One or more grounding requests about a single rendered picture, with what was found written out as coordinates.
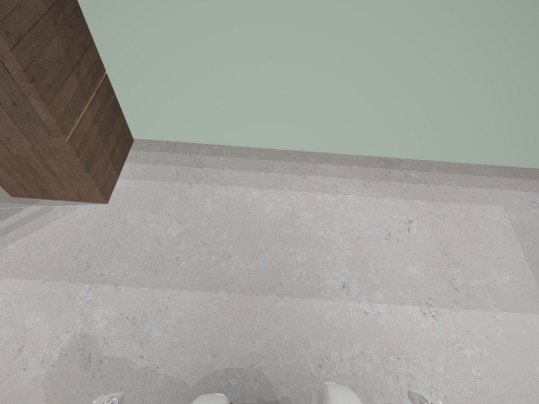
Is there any cupboard door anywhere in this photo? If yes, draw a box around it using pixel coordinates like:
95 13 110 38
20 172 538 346
0 58 54 161

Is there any right robot thigh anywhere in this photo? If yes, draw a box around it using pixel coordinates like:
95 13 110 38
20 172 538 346
309 384 362 404

